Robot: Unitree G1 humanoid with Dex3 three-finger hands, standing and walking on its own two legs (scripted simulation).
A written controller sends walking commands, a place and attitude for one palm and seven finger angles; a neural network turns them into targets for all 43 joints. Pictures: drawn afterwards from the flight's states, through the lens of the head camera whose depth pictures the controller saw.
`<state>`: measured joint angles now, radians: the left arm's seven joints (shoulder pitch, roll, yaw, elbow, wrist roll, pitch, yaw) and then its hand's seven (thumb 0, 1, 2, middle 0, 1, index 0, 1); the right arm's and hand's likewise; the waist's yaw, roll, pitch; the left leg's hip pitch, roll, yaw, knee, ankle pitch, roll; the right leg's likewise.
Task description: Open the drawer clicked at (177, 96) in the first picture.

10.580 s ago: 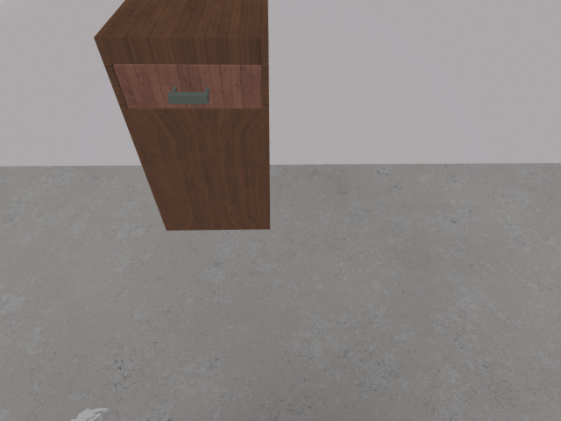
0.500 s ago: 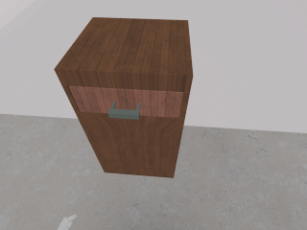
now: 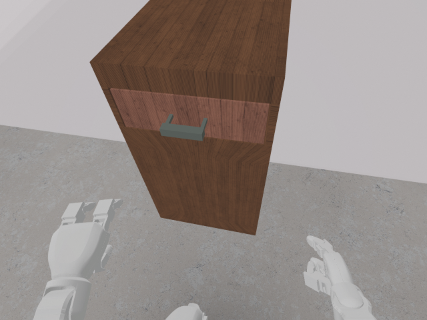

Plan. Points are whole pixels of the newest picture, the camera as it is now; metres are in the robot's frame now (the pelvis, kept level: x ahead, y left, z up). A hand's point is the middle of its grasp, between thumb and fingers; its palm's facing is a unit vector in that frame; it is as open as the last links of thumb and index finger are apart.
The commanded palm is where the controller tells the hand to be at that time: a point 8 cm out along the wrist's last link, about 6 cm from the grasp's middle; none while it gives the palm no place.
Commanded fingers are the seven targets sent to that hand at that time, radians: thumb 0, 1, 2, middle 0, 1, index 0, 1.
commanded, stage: raise the hand with hooked fingers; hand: left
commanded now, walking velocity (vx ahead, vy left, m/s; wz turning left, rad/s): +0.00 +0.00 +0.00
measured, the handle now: (184, 125) +0.58 +0.18 -0.01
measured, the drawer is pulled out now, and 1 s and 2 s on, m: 0.00 0.00 0.00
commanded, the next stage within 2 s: move the hooked fingers above the handle in 1.26 s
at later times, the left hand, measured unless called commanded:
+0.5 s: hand (106, 195) +0.29 +0.25 +0.07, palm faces +0.07 -0.11 -0.99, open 12.8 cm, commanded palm +0.27 +0.25 +0.14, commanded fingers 0.00 -0.45 0.32 -0.30 -1.17 -0.30 -1.17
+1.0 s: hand (88, 157) +0.34 +0.28 +0.13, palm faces +0.01 -0.10 -1.00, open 13.9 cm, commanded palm +0.31 +0.28 +0.18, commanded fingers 0.00 -0.50 0.30 -0.30 -1.20 -0.30 -1.20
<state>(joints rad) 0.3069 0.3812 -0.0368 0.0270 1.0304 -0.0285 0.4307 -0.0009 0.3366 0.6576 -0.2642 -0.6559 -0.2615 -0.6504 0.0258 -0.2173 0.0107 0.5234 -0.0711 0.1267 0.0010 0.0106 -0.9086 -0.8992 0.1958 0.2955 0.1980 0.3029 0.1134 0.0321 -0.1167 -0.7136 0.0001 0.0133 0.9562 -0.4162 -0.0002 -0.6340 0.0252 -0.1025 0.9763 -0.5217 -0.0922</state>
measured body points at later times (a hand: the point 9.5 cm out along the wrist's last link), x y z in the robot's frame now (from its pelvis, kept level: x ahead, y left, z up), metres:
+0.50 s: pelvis +0.02 +0.02 +0.04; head +0.05 -0.01 +0.48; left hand +0.29 +0.25 +0.13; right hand +0.18 -0.25 -0.07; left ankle +0.04 +0.13 -0.68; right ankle -0.02 -0.06 -0.68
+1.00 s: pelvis +0.02 +0.06 +0.05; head +0.03 +0.03 +0.50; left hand +0.33 +0.28 +0.18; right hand +0.20 -0.17 -0.06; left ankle +0.04 +0.13 -0.68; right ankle -0.01 -0.06 -0.68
